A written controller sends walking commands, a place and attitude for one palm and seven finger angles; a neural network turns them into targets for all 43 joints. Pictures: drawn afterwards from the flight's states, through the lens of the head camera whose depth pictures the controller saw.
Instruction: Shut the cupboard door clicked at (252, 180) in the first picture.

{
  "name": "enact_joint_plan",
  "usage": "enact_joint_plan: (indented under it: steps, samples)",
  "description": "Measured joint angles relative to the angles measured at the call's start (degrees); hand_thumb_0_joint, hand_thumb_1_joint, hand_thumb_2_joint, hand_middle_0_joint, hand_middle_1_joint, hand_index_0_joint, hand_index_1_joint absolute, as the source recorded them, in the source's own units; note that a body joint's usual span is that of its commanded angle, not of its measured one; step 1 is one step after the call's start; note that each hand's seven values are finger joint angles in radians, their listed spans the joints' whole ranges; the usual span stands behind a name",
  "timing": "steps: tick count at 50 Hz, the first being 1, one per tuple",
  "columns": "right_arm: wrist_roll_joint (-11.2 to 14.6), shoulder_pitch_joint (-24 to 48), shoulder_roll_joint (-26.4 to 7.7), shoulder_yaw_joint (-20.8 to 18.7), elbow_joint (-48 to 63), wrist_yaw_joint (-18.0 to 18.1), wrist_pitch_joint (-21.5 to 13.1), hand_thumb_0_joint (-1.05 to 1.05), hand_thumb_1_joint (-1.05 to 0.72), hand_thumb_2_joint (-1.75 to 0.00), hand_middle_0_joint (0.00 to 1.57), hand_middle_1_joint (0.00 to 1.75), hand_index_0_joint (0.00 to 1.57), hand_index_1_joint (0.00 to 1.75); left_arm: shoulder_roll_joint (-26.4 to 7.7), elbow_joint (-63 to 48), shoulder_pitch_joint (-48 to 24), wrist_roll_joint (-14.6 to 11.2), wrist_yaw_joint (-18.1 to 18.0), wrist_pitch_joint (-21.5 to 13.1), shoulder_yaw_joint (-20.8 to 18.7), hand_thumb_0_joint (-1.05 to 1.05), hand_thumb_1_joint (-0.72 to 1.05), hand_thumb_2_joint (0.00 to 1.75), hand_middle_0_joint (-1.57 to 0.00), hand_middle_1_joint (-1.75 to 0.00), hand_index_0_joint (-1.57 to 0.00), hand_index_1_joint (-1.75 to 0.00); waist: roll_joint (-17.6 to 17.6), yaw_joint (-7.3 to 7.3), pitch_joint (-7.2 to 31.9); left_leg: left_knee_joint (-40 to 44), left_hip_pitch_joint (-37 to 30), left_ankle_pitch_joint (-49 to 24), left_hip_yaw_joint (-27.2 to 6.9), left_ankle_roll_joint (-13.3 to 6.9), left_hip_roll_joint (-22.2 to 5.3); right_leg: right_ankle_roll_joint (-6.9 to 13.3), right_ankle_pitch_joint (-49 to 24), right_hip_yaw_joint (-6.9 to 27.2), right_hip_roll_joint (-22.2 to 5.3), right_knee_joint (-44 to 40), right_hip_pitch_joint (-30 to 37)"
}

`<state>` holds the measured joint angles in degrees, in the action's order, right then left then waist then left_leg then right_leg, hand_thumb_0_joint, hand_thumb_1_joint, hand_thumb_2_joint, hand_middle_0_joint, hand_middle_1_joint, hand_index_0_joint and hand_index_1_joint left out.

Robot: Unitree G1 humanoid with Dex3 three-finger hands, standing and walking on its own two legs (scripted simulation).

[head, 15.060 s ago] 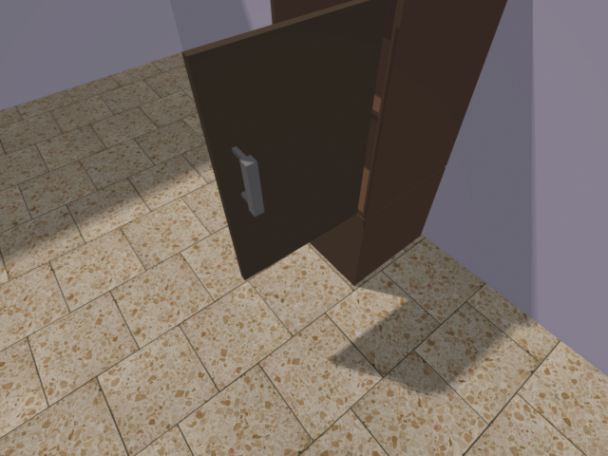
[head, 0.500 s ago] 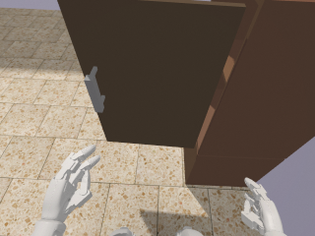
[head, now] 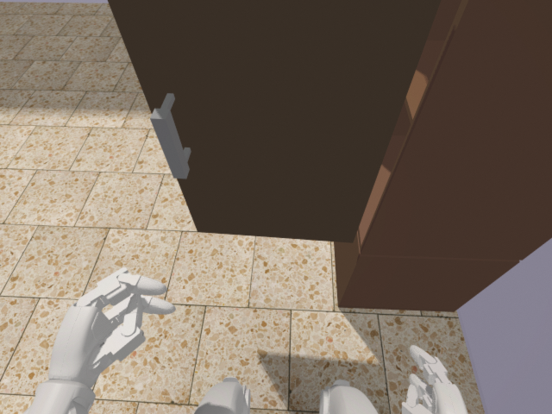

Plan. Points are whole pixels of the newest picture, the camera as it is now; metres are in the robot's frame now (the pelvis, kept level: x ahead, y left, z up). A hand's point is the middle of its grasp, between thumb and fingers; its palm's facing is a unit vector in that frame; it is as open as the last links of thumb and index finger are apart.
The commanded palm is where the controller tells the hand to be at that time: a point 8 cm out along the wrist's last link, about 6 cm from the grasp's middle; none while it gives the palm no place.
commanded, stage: raise the hand and make a fist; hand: left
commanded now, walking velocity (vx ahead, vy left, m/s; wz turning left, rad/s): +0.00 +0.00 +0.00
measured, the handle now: (175, 137) +0.51 +0.19 +0.09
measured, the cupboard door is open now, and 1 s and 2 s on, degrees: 88 88 88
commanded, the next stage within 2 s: bring the fist close to the handle in 1.10 s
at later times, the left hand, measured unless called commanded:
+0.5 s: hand (120, 314) +0.23 +0.20 +0.08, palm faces -0.03 -1.00 -0.05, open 3.0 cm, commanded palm +0.21 +0.26 +0.08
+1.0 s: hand (123, 300) +0.24 +0.19 +0.09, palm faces -0.04 -1.00 -0.05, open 3.1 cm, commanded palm +0.22 +0.25 +0.09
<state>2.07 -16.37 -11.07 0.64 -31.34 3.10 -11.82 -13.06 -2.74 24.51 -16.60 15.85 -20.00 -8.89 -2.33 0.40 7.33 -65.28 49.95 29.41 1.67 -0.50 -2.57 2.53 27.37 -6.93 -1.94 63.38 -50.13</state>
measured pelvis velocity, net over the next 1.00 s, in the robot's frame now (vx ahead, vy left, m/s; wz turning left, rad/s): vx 0.02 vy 0.01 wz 0.01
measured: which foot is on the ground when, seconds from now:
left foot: down 0.00-1.00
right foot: down 0.00-1.00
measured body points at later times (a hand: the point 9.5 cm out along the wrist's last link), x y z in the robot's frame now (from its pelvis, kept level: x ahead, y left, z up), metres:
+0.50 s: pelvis +0.02 +0.02 +0.02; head +0.07 +0.02 +0.47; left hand +0.22 +0.25 +0.08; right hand +0.22 -0.20 -0.04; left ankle +0.02 +0.11 -0.65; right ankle +0.04 -0.10 -0.65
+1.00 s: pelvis +0.02 +0.01 +0.03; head +0.06 +0.01 +0.48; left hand +0.24 +0.25 +0.09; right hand +0.19 -0.23 -0.05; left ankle +0.02 +0.11 -0.65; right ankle +0.04 -0.10 -0.65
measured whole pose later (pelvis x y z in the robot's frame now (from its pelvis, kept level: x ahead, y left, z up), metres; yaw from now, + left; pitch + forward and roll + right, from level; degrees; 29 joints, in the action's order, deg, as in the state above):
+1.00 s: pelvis +0.02 +0.01 +0.03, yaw +0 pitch +11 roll -1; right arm 2.4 -15.9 -15.1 0.8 -30.0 2.6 -12.3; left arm -14.2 -1.2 21.1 -16.4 16.2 -19.2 -9.0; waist -2.0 0.4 6.4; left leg -56.5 40.0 27.5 2.0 -1.3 -1.5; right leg 1.4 25.4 -6.6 -2.2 54.6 -40.0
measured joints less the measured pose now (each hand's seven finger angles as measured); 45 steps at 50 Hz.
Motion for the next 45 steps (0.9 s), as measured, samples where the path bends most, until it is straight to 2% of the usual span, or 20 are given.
enact_joint_plan:
  steps: [3, 7, 17, 26, 39, 45]
  samples:
    - [-0.1, -0.9, -1.7, -0.7, -0.2, 0.0, -0.6, 0.02, -0.9, -0.9, 0.21, 0.3, 0.21, 0.3, 0.0, 0.0, 0.9, 0.2, -0.4, -2.3, 0.3, 0.01, 0.9, 0.9, -0.83, -0.99, -0.83, -0.99, 0.1, 0.13, 0.0, 0.3, -0.3, 0.0, 0.1, -0.4, 0.3, -0.4, -0.1, 0.1, -0.3, -0.5, 0.4]
    - [0.0, -0.5, -3.5, -1.4, 0.2, 0.1, -1.0, 0.02, -0.9, -0.9, 0.21, 0.3, 0.21, 0.3, -0.1, -0.4, 1.2, 0.5, -0.1, -3.4, 1.4, 0.01, 0.9, 0.9, -0.9, -1.07, -0.9, -1.07, 0.5, 0.09, -0.1, 0.5, -0.7, 0.2, 0.3, -0.9, 0.6, -0.8, 0.0, 0.4, -0.5, -0.7, 0.9]
    - [-0.1, 2.4, -3.2, -0.7, 3.5, -0.3, -0.5, 0.01, -0.9, -0.9, 0.2, 0.3, 0.2, 0.3, -0.5, -2.6, 0.7, 1.6, -1.9, -1.5, 2.0, 0.01, 0.9, 0.9, -1.09, -1.27, -1.08, -1.27, 0.9, -0.21, -0.2, 2.8, -3.9, 0.0, 0.3, -1.4, 0.9, -1.5, -0.6, 0.3, -0.6, -3.6, 4.5]
    - [-0.3, 2.7, -2.0, 1.3, 4.5, -0.9, 0.2, 0.01, -0.9, -0.9, 0.21, 0.3, 0.21, 0.3, -1.0, -2.2, -0.7, 1.6, -1.0, 0.8, 1.5, 0.01, 0.9, 0.9, -1.24, -1.43, -1.23, -1.43, 0.4, -0.89, -0.2, 4.8, -6.6, -0.3, -0.1, -1.4, 1.1, -1.7, -0.9, -0.1, -0.5, -6.1, 7.6]
    - [0.2, 0.9, -3.1, 1.2, 1.8, -0.6, 0.2, 0.01, -0.9, -0.9, 0.21, 0.3, 0.21, 0.3, -1.7, 0.1, -3.8, 0.2, 0.4, 2.2, -0.4, 0.01, 0.9, 0.9, -1.3, -1.49, -1.29, -1.5, -0.2, -0.4, -0.8, 7.9, -9.6, -1.3, 0.1, -1.2, 1.2, -1.6, -1.7, 0.1, -0.5, -8.7, 10.2]
    - [0.3, 0.3, -3.7, 0.5, 1.5, -0.6, -0.2, 0.01, -0.9, -0.9, 0.21, 0.3, 0.21, 0.3, -1.4, 1.2, -3.6, 0.0, 0.5, 1.6, -0.4, 0.01, 0.9, 0.9, -1.3, -1.5, -1.29, -1.5, 0.1, 0.01, -0.7, 8.9, -10.1, -1.9, 0.4, -1.0, 1.2, -1.4, -2.0, 0.4, -0.4, -9.1, 10.4]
